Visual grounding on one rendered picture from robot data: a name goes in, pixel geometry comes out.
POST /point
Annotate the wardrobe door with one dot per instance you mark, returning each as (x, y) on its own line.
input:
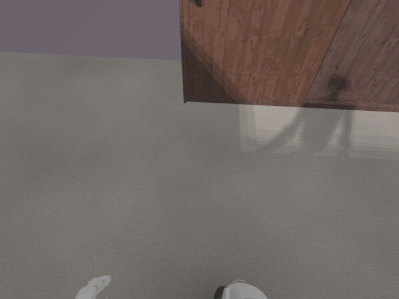
(362, 61)
(257, 50)

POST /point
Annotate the left robot hand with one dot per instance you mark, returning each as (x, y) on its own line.
(93, 287)

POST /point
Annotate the robot right foot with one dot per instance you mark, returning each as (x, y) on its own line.
(219, 292)

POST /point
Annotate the robot right thigh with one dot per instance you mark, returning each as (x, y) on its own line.
(242, 291)

